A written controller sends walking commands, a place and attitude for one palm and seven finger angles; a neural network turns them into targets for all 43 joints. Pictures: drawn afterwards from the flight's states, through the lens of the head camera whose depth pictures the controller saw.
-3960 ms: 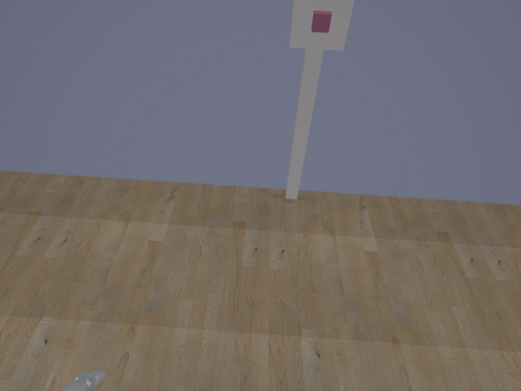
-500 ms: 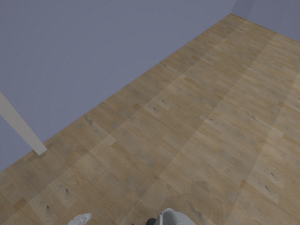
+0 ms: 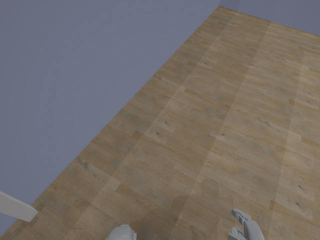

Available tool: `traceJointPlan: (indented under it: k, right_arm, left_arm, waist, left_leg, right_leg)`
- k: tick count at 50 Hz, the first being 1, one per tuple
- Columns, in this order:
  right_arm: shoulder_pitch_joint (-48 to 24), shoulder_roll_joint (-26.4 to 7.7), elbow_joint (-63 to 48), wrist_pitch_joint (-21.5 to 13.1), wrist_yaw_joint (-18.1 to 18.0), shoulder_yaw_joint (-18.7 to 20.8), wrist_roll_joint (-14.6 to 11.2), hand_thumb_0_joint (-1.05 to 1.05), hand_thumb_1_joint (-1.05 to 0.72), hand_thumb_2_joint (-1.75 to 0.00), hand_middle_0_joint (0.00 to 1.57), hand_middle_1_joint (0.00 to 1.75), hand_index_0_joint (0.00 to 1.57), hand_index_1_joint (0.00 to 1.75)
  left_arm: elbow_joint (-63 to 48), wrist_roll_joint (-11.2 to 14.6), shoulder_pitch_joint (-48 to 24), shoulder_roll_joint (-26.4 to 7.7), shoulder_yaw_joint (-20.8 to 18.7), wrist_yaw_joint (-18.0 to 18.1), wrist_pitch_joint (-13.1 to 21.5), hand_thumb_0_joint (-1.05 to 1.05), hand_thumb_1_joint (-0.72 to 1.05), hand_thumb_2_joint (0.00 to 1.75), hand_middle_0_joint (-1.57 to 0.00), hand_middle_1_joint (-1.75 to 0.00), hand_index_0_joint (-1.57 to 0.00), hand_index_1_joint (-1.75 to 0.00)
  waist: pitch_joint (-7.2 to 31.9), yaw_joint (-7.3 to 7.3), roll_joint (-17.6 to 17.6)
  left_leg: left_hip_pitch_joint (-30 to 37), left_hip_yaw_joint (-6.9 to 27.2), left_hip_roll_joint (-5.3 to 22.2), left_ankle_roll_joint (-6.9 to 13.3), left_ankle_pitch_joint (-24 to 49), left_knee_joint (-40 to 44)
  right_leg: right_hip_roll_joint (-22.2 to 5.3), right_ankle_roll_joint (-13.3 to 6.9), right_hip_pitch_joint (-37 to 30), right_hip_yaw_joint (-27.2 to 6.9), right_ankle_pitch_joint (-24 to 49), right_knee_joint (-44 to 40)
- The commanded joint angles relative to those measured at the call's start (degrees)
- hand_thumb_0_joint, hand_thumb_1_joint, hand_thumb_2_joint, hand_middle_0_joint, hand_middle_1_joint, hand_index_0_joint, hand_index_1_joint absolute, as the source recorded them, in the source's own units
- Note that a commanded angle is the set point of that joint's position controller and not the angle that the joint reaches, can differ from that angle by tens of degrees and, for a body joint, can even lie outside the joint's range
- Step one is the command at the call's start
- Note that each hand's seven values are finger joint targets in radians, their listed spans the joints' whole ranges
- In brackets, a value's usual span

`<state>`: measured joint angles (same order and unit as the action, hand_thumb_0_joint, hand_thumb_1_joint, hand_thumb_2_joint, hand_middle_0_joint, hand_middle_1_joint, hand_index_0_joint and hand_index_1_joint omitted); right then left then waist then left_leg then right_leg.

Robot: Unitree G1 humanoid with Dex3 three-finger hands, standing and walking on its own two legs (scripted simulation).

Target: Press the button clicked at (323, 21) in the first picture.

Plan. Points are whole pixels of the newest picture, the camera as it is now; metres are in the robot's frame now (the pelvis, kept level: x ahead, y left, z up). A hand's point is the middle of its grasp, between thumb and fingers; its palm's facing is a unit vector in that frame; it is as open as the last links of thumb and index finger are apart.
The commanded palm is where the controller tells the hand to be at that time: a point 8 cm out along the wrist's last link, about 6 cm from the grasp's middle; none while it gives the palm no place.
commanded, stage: walk to a spot facing it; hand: left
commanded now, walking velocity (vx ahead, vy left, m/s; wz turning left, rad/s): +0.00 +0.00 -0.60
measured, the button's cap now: out of the picture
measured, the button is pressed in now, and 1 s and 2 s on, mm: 0 0 0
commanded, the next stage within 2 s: turn to face it in 1.74 s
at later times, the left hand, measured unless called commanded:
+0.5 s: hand (121, 208) +0.20 +0.13 -0.13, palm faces -0.29 -0.91 -0.30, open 7.4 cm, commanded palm none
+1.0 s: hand (112, 211) +0.20 +0.16 -0.16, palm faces -0.50 -0.85 -0.19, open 7.4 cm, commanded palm none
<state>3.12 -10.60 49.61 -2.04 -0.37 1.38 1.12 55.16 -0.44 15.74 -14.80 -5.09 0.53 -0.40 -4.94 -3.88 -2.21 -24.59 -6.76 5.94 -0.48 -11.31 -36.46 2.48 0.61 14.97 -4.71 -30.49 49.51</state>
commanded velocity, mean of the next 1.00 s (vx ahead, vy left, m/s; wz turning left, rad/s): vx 0.00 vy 0.00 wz -0.60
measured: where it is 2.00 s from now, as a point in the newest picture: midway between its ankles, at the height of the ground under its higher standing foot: outside the picture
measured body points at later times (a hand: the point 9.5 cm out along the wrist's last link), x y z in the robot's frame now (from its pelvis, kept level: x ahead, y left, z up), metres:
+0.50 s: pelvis +0.03 -0.02 +0.01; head +0.05 -0.07 +0.45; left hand +0.22 +0.18 -0.10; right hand -0.04 -0.28 -0.16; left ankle +0.05 +0.13 -0.66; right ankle +0.02 -0.10 -0.72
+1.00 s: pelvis +0.03 +0.03 +0.02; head +0.07 +0.04 +0.46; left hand +0.23 +0.21 -0.14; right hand -0.01 -0.24 -0.10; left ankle +0.09 +0.11 -0.72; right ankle -0.01 -0.09 -0.68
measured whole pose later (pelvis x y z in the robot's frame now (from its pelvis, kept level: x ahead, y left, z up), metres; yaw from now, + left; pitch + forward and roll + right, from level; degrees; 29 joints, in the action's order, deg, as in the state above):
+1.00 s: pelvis +0.03 +0.03 +0.02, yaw -35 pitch +0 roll -1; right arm 7.8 -10.6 49.9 1.2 -1.2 1.8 0.8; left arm 53.2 -1.3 11.7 -14.1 -5.3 -0.9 -4.3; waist -3.6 -1.8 -3.1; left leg -14.6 -5.3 2.4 1.2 -16.8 -31.3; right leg 5.1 2.3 27.5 -4.9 -23.4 51.7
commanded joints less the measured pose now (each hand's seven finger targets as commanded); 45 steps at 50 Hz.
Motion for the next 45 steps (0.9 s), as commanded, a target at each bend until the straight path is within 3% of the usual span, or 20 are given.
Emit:
traceJointPlan:
  k: [1, 3, 5, 10, 15, 17, 18, 19, 20, 21, 22, 23, 24, 25, 27, 34, 40, 42, 44, 45]
  right_arm:
    - [12.0, -12.2, -1.4, 0.3, -1.4, 2.7, 0.0, 0.00, -0.90, -0.90, 0.20, 0.30, 0.20, 0.30]
    - [8.1, -9.4, -2.1, 0.7, -1.3, 1.9, 0.4, 0.00, -0.90, -0.90, 0.20, 0.30, 0.20, 0.30]
    - [7.0, -9.1, -1.9, 0.8, -1.2, 2.3, 0.3, 0.00, -0.90, -0.90, 0.20, 0.30, 0.20, 0.30]
    - [7.9, -10.3, -1.4, 1.3, -0.8, 3.6, 0.3, 0.00, -0.90, -0.90, 0.20, 0.30, 0.20, 0.30]
    - [10.0, -11.9, 0.0, 1.5, -0.3, 5.1, 0.6, 0.00, -0.90, -0.90, 0.20, 0.30, 0.20, 0.30]
    - [10.3, -12.0, 0.4, 1.8, 0.0, 5.5, 0.5, 0.00, -0.90, -0.90, 0.20, 0.30, 0.20, 0.30]
    - [10.1, -11.6, 0.2, 2.0, 0.1, 5.3, 0.4, 0.00, -0.90, -0.90, 0.20, 0.30, 0.20, 0.30]
    - [11.6, -8.9, -0.5, 2.4, 0.5, 4.7, 0.0, 0.00, -0.90, -0.90, 0.20, 0.30, 0.20, 0.30]
    - [9.9, -4.4, -3.5, 2.7, 0.8, 3.1, 0.1, 0.00, -0.90, -0.90, 0.20, 0.30, 0.20, 0.30]
    - [8.1, -6.6, -4.1, 3.4, 0.0, 3.3, -0.3, 0.00, -0.90, -0.90, 0.20, 0.30, 0.20, 0.30]
    - [8.1, -6.8, -3.5, 3.7, -0.2, 3.4, -0.3, 0.00, -0.90, -0.90, 0.20, 0.30, 0.20, 0.30]
    - [7.5, -6.5, -2.7, 3.9, -0.4, 3.5, -0.2, 0.00, -0.90, -0.90, 0.20, 0.30, 0.20, 0.30]
    - [7.6, -7.5, -1.8, 3.9, -0.4, 3.7, 0.2, 0.00, -0.90, -0.90, 0.20, 0.30, 0.20, 0.30]
    - [9.3, -7.3, -0.8, 4.0, -0.4, 3.7, 0.3, 0.00, -0.90, -0.90, 0.20, 0.30, 0.20, 0.30]
    - [11.4, -7.1, 0.4, 4.0, -0.5, 3.6, 0.3, 0.00, -0.90, -0.90, 0.20, 0.30, 0.20, 0.30]
    - [6.2, -7.1, -1.0, 4.1, -1.0, 3.3, 0.0, 0.00, -0.90, -0.90, 0.20, 0.30, 0.20, 0.30]
    - [4.9, -6.7, -2.4, 3.6, -1.3, 3.1, -0.7, 0.00, -0.90, -0.90, 0.20, 0.30, 0.20, 0.30]
    - [7.1, -6.7, -2.2, 3.3, -1.6, 3.1, -1.0, 0.00, -0.90, -0.90, 0.20, 0.30, 0.20, 0.30]
    - [12.7, -7.2, -0.6, 2.6, -2.0, 3.2, -1.1, 0.00, -0.90, -0.90, 0.20, 0.30, 0.20, 0.30]
    - [14.2, -10.7, -0.4, 1.9, -2.3, 3.5, -0.8, 0.00, -0.90, -0.90, 0.20, 0.30, 0.20, 0.30]
  left_arm:
    - [-4.7, -0.4, 2.3, -4.8, -1.4, 0.2, 0.1, 0.00, 0.90, 0.90, -0.20, -0.30, -0.20, -0.30]
    - [-6.2, -0.8, -0.9, -3.8, -1.4, -1.1, -1.0, 0.00, 0.90, 0.90, -0.20, -0.30, -0.20, -0.30]
    - [-6.3, -0.7, 0.5, -2.2, -1.3, -1.7, -2.0, 0.00, 0.90, 0.90, -0.20, -0.30, -0.20, -0.30]
    - [-8.3, -0.6, -2.8, -0.6, -1.4, -2.3, -3.2, 0.00, 0.90, 0.90, -0.20, -0.30, -0.20, -0.30]
    - [-9.8, -0.8, -5.6, 0.4, -1.0, -2.2, -2.0, 0.00, 0.90, 0.90, -0.20, -0.30, -0.20, -0.30]
    - [-9.5, -0.9, -3.8, -0.3, -0.9, -1.9, -1.3, 0.00, 0.90, 0.90, -0.20, -0.30, -0.20, -0.30]
    - [-8.6, -0.9, -0.7, -1.4, -1.3, -1.7, -0.8, 0.00, 0.90, 0.90, -0.20, -0.30, -0.20, -0.30]
    - [-7.8, -1.4, 2.2, -6.8, -2.1, -1.0, 0.1, 0.00, 0.90, 0.90, -0.20, -0.30, -0.20, -0.30]
    - [-7.3, -1.5, 4.0, -14.3, -3.3, -0.1, 0.6, 0.00, 0.90, 0.90, -0.20, -0.30, -0.20, -0.30]
    - [-7.1, -0.6, 5.0, -14.6, -3.4, 0.4, 0.0, 0.00, 0.90, 0.90, -0.20, -0.30, -0.20, -0.30]
    - [-7.2, -0.6, 2.3, -11.9, -3.1, 0.9, 0.0, 0.00, 0.90, 0.90, -0.20, -0.30, -0.20, -0.30]
    - [-8.0, -0.5, -1.8, -10.2, -2.9, 0.9, -0.1, 0.00, 0.90, 0.90, -0.20, -0.30, -0.20, -0.30]
    - [-8.5, -0.4, -4.3, -8.2, -2.0, 0.8, 0.0, 0.00, 0.90, 0.90, -0.20, -0.30, -0.20, -0.30]
    - [-8.8, -0.3, -5.8, -7.2, -1.4, 0.7, 0.1, 0.00, 0.90, 0.90, -0.20, -0.30, -0.20, -0.30]
    - [-8.6, -0.3, -6.1, -6.7, -1.3, 0.7, 0.5, 0.00, 0.90, 0.90, -0.20, -0.30, -0.20, -0.30]
    - [-6.4, -0.4, -2.3, -7.9, -1.5, 0.3, 0.1, 0.00, 0.90, 0.90, -0.20, -0.30, -0.20, -0.30]
    - [-6.9, -0.9, -4.3, -9.1, -2.0, 0.3, -0.7, 0.00, 0.90, 0.90, -0.20, -0.30, -0.20, -0.30]
    - [-7.1, -0.9, -5.8, -8.9, -2.1, 0.3, -1.0, 0.00, 0.90, 0.90, -0.20, -0.30, -0.20, -0.30]
    - [-7.8, -0.4, -8.2, -8.0, -1.9, 0.1, -1.4, 0.00, 0.90, 0.90, -0.20, -0.30, -0.20, -0.30]
    - [-8.6, 0.1, -7.5, -5.2, -1.4, -0.1, -1.7, 0.00, 0.90, 0.90, -0.20, -0.30, -0.20, -0.30]
  waist:
    - [14.3, 5.60, 15.2]
    - [6.1, 4.44, 15.1]
    - [5.7, 3.37, 15.4]
    - [4.1, 4.31, 13.4]
    - [6.8, 5.78, 13.7]
    - [8.2, 4.74, 12.4]
    - [9.8, 2.82, 9.7]
    - [10.5, 1.14, -3.9]
    - [9.8, -0.28, -20.0]
    - [10.6, -1.12, -14.6]
    - [8.5, 0.37, -12.4]
    - [6.7, 1.70, -12.3]
    - [6.0, 2.77, -8.8]
    - [6.6, 4.13, -7.1]
    - [9.1, 4.76, -5.6]
    - [8.1, 2.31, -4.4]
    - [8.4, 2.45, -5.7]
    - [8.9, 3.61, -5.8]
    - [11.0, 6.40, -4.4]
    - [12.3, 6.93, 4.6]
  left_leg:
    - [24.8, 13.8, 22.3, 7.6, 40.1, 12.6]
    - [15.1, 7.4, 17.2, 5.3, 27.2, 15.4]
    - [13.0, 2.7, 15.2, 4.9, 20.0, 16.7]
    - [10.9, 0.0, 16.8, 6.0, 2.0, 21.1]
    - [15.6, -3.0, 18.4, 6.3, 8.2, 16.2]
    - [15.3, -5.6, 17.9, 4.2, 10.2, 10.5]
    - [12.4, -8.0, 16.5, 1.6, 8.7, 3.7]
    - [2.0, -10.3, 11.9, -2.4, -3.4, -8.2]
    - [-12.5, -6.7, 3.0, -5.2, -25.3, -24.0]
    - [-11.9, 2.3, 3.2, -4.2, -25.4, -30.1]
    - [-12.0, 4.2, 4.2, -3.8, -20.2, -31.2]
    - [-12.9, 4.8, 3.8, -4.3, -17.0, -32.5]
    - [-11.7, 5.3, 3.6, -4.8, -12.9, -32.5]
    - [-10.2, 5.2, 3.4, -5.3, -9.9, -31.4]
    - [-8.5, 4.9, 2.3, -5.8, -7.7, -28.8]
    - [-7.3, 5.8, 0.1, -6.2, -10.4, -21.1]
    - [0.5, 6.3, -2.7, -4.2, -14.2, -9.1]
    - [5.8, 6.2, -3.5, -3.5, -12.2, -1.8]
    - [16.6, 5.5, -3.4, -2.5, -3.4, 11.8]
    - [23.7, 13.7, 4.9, -0.2, -3.8, 19.4]
  right_leg:
    - [-3.5, 3.0, 16.9, 0.9, -2.3, 28.8]
    - [-5.7, 3.5, 16.0, 3.4, 1.7, 26.7]
    - [-5.8, 3.5, 14.2, 5.9, 4.4, 22.6]
    - [-7.5, 3.5, 13.1, 8.5, 6.8, 11.4]
    - [-6.3, 2.7, 8.9, 11.0, 6.6, -3.7]
    - [-5.0, 1.7, 3.5, 12.1, 10.6, -11.7]
    - [-4.6, 0.8, -2.9, 12.0, 17.1, -18.9]
    - [-12.3, -2.1, -12.0, 1.5, 25.1, -27.4]
    - [-26.1, -8.2, -13.4, -20.2, 42.8, -31.0]
    - [-27.4, -11.7, -10.7, -17.8, 45.4, -30.4]
    - [-23.6, -10.7, -8.5, -13.3, 42.0, -30.2]
    - [-21.1, -10.0, -7.1, -12.8, 38.8, -30.1]
    - [-18.4, -9.2, -5.8, -10.0, 39.7, -29.3]
    - [-16.5, -8.2, -5.6, -6.7, 41.6, -28.8]
    - [-14.6, -7.9, -8.0, -4.9, 46.4, -27.5]
    - [-15.1, -10.4, -9.1, -12.0, 43.2, -28.4]
    - [-14.5, -11.3, -5.2, -18.6, 39.1, -28.3]
    - [-13.7, -9.9, -2.3, -19.8, 38.6, -26.9]
    - [-9.7, -5.9, 2.5, -17.6, 33.9, -22.7]
    - [-3.4, -2.7, 10.2, -12.3, 22.8, -15.6]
